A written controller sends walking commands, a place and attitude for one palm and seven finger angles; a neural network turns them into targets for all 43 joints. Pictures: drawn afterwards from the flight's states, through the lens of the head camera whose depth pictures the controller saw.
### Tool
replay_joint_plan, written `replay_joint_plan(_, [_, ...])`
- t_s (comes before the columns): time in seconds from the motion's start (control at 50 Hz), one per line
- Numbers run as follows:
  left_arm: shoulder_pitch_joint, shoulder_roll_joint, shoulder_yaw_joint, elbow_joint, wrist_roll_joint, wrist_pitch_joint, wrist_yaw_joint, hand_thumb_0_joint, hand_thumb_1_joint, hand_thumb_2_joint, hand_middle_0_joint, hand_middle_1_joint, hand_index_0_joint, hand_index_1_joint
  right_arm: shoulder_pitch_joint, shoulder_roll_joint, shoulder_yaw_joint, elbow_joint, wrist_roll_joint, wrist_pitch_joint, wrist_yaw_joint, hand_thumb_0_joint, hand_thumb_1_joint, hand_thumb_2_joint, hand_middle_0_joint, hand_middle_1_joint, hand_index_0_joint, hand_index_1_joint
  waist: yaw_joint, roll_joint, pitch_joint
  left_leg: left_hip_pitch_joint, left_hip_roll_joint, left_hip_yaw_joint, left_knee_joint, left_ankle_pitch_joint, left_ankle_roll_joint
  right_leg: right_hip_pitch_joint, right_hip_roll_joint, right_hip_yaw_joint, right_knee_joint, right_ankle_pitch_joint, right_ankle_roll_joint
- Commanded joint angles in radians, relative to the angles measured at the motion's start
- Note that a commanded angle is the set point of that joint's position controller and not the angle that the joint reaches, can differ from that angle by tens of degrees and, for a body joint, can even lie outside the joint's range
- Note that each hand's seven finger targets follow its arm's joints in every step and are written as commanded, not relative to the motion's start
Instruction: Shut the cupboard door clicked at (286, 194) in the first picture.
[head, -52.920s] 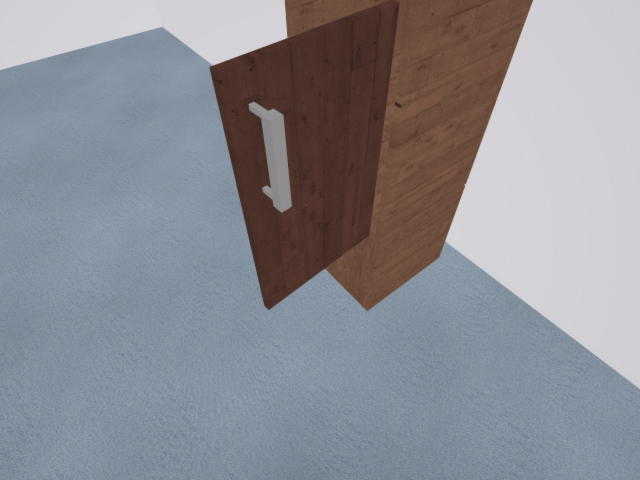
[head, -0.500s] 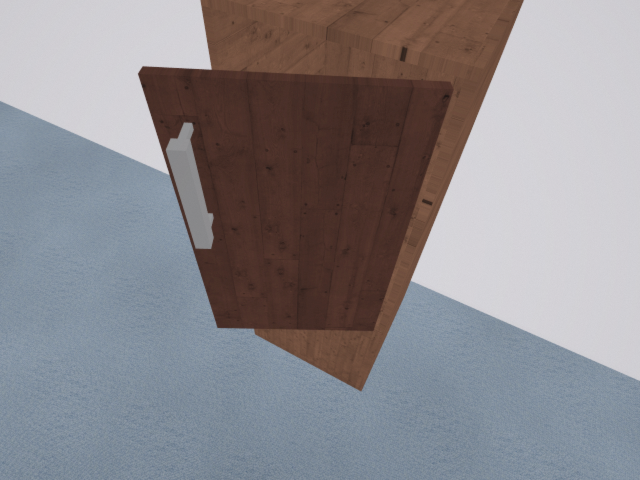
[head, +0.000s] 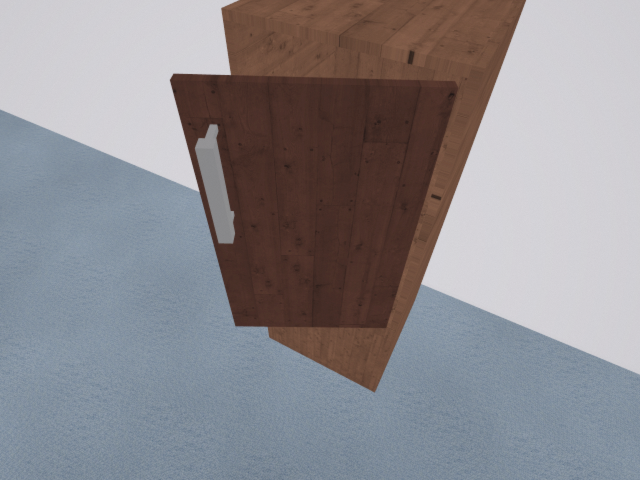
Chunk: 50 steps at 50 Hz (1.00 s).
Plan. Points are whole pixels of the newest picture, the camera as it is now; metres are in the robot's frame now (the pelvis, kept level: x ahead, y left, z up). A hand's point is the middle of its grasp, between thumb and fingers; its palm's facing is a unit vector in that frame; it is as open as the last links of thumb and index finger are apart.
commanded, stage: come to a stop and stand still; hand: left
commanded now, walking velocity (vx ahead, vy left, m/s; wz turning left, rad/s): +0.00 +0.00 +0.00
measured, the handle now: (220, 187) +0.47 +0.18 +0.11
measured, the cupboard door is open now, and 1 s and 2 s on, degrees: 28 28 28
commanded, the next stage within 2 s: none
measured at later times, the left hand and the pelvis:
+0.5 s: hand out of the picture -0.11 +0.18 -0.18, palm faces +0.13 -0.97 -0.18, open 7.4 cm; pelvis -0.09 +0.02 +0.00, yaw +3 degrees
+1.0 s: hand out of the picture -0.18 +0.22 -0.17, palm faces +0.10 -0.98 -0.19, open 7.3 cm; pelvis -0.20 +0.05 +0.00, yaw +2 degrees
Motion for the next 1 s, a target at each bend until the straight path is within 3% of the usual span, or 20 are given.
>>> replay_joint_plan(0.0, [0.033, 0.102, 0.016, -0.079, 0.008, -0.001, -0.01, 0.0, 0.9, 0.9, -0.2, -0.3, -0.2, -0.3, 0.02, -0.12, -0.017, -0.087, -0.001, -0.001, 0.004, 0.0, -0.9, -0.9, 0.2, 0.3, 0.2, 0.3, -0.001, 0.006, 0.073, -0.131, 0.119, -0.206, -0.257, -0.223, -0.004, -0.039, -0.037, 0.075, -0.11, -0.153, -0.054])
replay_joint_plan(0.04, [0.063, 0.105, 0.02, -0.084, 0.012, 0.002, -0.013, 0.0, 0.9, 0.9, -0.2, -0.3, -0.2, -0.3, 0.027, -0.133, -0.025, -0.093, -0.006, 0.007, 0.009, 0.0, -0.9, -0.9, 0.2, 0.3, 0.2, 0.3, 0.0, -0.001, 0.085, -0.165, 0.109, -0.214, -0.289, -0.343, -0.005, -0.066, -0.029, 0.077, -0.115, -0.223, -0.051])
replay_joint_plan(0.14, [0.093, 0.117, 0.027, -0.095, 0.009, -0.005, -0.016, 0.0, 0.9, 0.9, -0.2, -0.3, -0.2, -0.3, 0.073, -0.121, -0.023, -0.078, -0.011, 0.012, 0.013, 0.0, -0.9, -0.9, 0.2, 0.3, 0.2, 0.3, -0.009, -0.074, 0.035, -0.102, 0.061, -0.175, -0.216, -0.277, -0.012, -0.13, -0.054, 0.158, -0.19, -0.324, -0.066])
replay_joint_plan(0.22, [0.07, 0.117, 0.029, -0.098, 0.003, -0.011, -0.019, 0.0, 0.9, 0.9, -0.2, -0.3, -0.2, -0.3, 0.12, -0.108, -0.019, -0.05, -0.011, 0.005, 0.011, 0.0, -0.9, -0.9, 0.2, 0.3, 0.2, 0.3, -0.029, -0.042, -0.001, -0.037, 0.064, -0.182, -0.217, -0.242, -0.014, -0.167, -0.047, 0.164, -0.189, -0.306, -0.068])
replay_joint_plan(0.34, [0.202, 0.055, 0.032, -0.035, 0.012, 0.011, -0.023, 0.0, 0.9, 0.9, -0.2, -0.3, -0.2, -0.3, 0.044, -0.149, -0.027, -0.03, -0.006, 0.005, 0.005, 0.0, -0.9, -0.9, 0.2, 0.3, 0.2, 0.3, 0.04, 0.105, -0.001, -0.277, 0.159, -0.296, -0.414, -0.456, 0.024, 0.07, 0.052, 0.039, 0.077, -0.113, -0.036])
replay_joint_plan(0.4, [0.3, 0.029, 0.039, 0.003, 0.014, 0.024, -0.023, 0.0, 0.9, 0.9, -0.2, -0.3, -0.2, -0.3, -0.001, -0.156, -0.035, -0.03, -0.007, 0.018, 0.005, 0.0, -0.9, -0.9, 0.2, 0.3, 0.2, 0.3, 0.075, 0.117, -0.015, -0.364, 0.173, -0.285, -0.43, -0.485, 0.04, 0.158, 0.071, 0.011, 0.157, -0.116, -0.042])
replay_joint_plan(0.46, [0.348, 0.034, 0.04, 0.016, 0.014, 0.016, -0.017, 0.0, 0.9, 0.9, -0.2, -0.3, -0.2, -0.3, 0.014, -0.125, -0.035, -0.023, -0.007, 0.03, 0.006, 0.0, -0.9, -0.9, 0.2, 0.3, 0.2, 0.3, 0.069, 0.026, 0.05, -0.328, 0.095, -0.229, -0.33, -0.443, 0.003, 0.117, 0.034, 0.09, -0.087, -0.216, -0.074])
replay_joint_plan(0.48, [0.319, 0.06, 0.042, 0.01, 0.017, 0.009, -0.014, 0.0, 0.9, 0.9, -0.2, -0.3, -0.2, -0.3, 0.03, -0.094, -0.035, -0.024, -0.001, 0.043, 0.008, 0.0, -0.9, -0.9, 0.2, 0.3, 0.2, 0.3, 0.044, -0.113, 0.065, -0.281, 0.013, -0.166, -0.196, -0.412, -0.041, -0.029, -0.039, 0.252, -0.229, -0.442, -0.113])
replay_joint_plan(0.5, [0.234, 0.107, 0.054, -0.02, 0.014, 0.003, -0.007, 0.0, 0.9, 0.9, -0.2, -0.3, -0.2, -0.3, 0.077, -0.068, -0.041, -0.018, 0.0, 0.06, 0.007, 0.0, -0.9, -0.9, 0.2, 0.3, 0.2, 0.3, 0.0, -0.281, 0.063, -0.11, -0.059, -0.076, 0.152, -0.192, -0.077, -0.284, -0.203, 0.458, -0.45, -0.676, -0.177])
replay_joint_plan(0.52, [0.08, 0.148, 0.072, -0.071, 0.014, 0.008, 0.0, 0.0, 0.9, 0.9, -0.2, -0.3, -0.2, -0.3, 0.144, -0.077, -0.066, 0.011, -0.004, 0.077, 0.008, 0.0, -0.9, -0.9, 0.2, 0.3, 0.2, 0.3, -0.051, -0.319, 0.038, 0.032, -0.08, -0.093, 0.494, -0.116, -0.069, -0.504, -0.299, 0.536, -0.548, -0.651, -0.208])
replay_joint_plan(0.56, [-0.183, 0.167, 0.083, -0.142, 0.015, -0.002, 0.013, 0.0, 0.9, 0.9, -0.2, -0.3, -0.2, -0.3, 0.338, -0.084, -0.081, 0.064, -0.006, 0.078, 0.013, 0.0, -0.9, -0.9, 0.2, 0.3, 0.2, 0.3, -0.191, -0.19, -0.029, 0.118, -0.049, -0.112, 0.75, -0.073, -0.063, -0.589, -0.22, 0.314, -0.436, -0.352, -0.158])
replay_joint_plan(0.58, [-0.157, 0.133, 0.073, -0.143, 0.023, -0.008, 0.011, 0.0, 0.9, 0.9, -0.2, -0.3, -0.2, -0.3, 0.371, -0.029, -0.058, 0.059, -0.003, 0.048, 0.014, 0.0, -0.9, -0.9, 0.2, 0.3, 0.2, 0.3, -0.17, -0.167, -0.012, 0.084, -0.039, -0.066, 0.568, -0.137, -0.056, -0.488, -0.164, 0.237, -0.389, -0.295, -0.129])
replay_joint_plan(0.62, [0.014, 0.12, 0.075, -0.087, 0.025, 0.002, 0.009, 0.0, 0.9, 0.9, -0.2, -0.3, -0.2, -0.3, 0.293, 0.019, -0.032, 0.04, 0.003, 0.019, 0.012, 0.0, -0.9, -0.9, 0.2, 0.3, 0.2, 0.3, -0.06, -0.167, 0.032, 0.075, -0.028, -0.034, 0.103, -0.213, -0.034, -0.332, -0.137, 0.236, -0.277, -0.296, -0.109])
replay_joint_plan(0.66, [0.097, 0.088, 0.067, -0.058, 0.01, 0.015, 0.0, 0.0, 0.9, 0.9, -0.2, -0.3, -0.2, -0.3, 0.278, 0.02, -0.015, 0.047, -0.001, 0.005, 0.003, 0.0, -0.9, -0.9, 0.2, 0.3, 0.2, 0.3, -0.023, -0.044, 0.109, 0.067, -0.025, -0.029, -0.29, -0.096, -0.036, -0.264, -0.026, 0.189, -0.051, -0.34, -0.074])
replay_joint_plan(0.7, [0.145, 0.004, 0.065, -0.066, -0.009, 0.015, -0.008, 0.0, 0.9, 0.9, -0.2, -0.3, -0.2, -0.3, 0.203, -0.066, -0.033, 0.007, -0.015, 0.001, -0.015, 0.0, -0.9, -0.9, 0.2, 0.3, 0.2, 0.3, 0.005, 0.197, 0.068, -0.143, 0.203, -0.265, -0.387, -0.131, 0.048, -0.157, 0.1, 0.076, 0.338, -0.171, -0.014])
replay_joint_plan(0.72, [0.104, 0.031, 0.07, -0.053, 0.004, 0.038, 0.0, 0.0, 0.9, 0.9, -0.2, -0.3, -0.2, -0.3, 0.123, -0.064, -0.023, 0.006, -0.012, -0.013, -0.026, 0.0, -0.9, -0.9, 0.2, 0.3, 0.2, 0.3, 0.028, 0.283, 0.072, -0.22, 0.238, -0.424, -0.433, -0.25, 0.051, -0.182, 0.063, 0.165, 0.433, -0.12, -0.008])
replay_joint_plan(0.78, [0.111, 0.033, 0.064, -0.039, 0.007, 0.036, -0.012, 0.0, 0.9, 0.9, -0.2, -0.3, -0.2, -0.3, 0.026, -0.071, -0.021, -0.016, -0.01, -0.015, -0.022, 0.0, -0.9, -0.9, 0.2, 0.3, 0.2, 0.3, 0.067, 0.042, 0.103, -0.297, 0.23, -0.411, -0.424, -0.323, 0.111, -0.157, 0.04, 0.166, 0.519, -0.078, -0.026])
replay_joint_plan(0.88, [0.085, -0.003, 0.038, -0.033, 0.001, 0.014, -0.018, 0.0, 0.9, 0.9, -0.2, -0.3, -0.2, -0.3, 0.169, -0.052, -0.019, 0.045, -0.012, -0.009, -0.025, 0.0, -0.9, -0.9, 0.2, 0.3, 0.2, 0.3, -0.001, 0.06, 0.076, -0.091, 0.205, -0.386, -0.411, -0.301, 0.097, -0.064, 0.042, 0.088, 0.077, -0.181, -0.042])
replay_joint_plan(0.94, [0.178, 0.002, 0.039, 0.001, 0.006, 0.011, -0.02, 0.0, 0.9, 0.9, -0.2, -0.3, -0.2, -0.3, 0.202, -0.075, -0.027, 0.063, -0.009, 0.0, -0.018, 0.0, -0.9, -0.9, 0.2, 0.3, 0.2, 0.3, 0.01, 0.035, 0.056, -0.123, 0.18, -0.352, -0.439, -0.433, 0.041, 0.099, 0.076, 0.069, -0.136, -0.139, -0.068])
replay_joint_plan(0.98, [0.234, 0.022, 0.043, 0.013, 0.007, 0.005, -0.02, 0.0, 0.9, 0.9, -0.2, -0.3, -0.2, -0.3, 0.183, -0.054, -0.026, 0.057, -0.007, 0.002, -0.013, 0.0, -0.9, -0.9, 0.2, 0.3, 0.2, 0.3, 0.023, -0.019, 0.067, -0.151, 0.106, -0.266, -0.37, -0.373, -0.012, 0.134, 0.027, 0.143, -0.237, -0.192, -0.109])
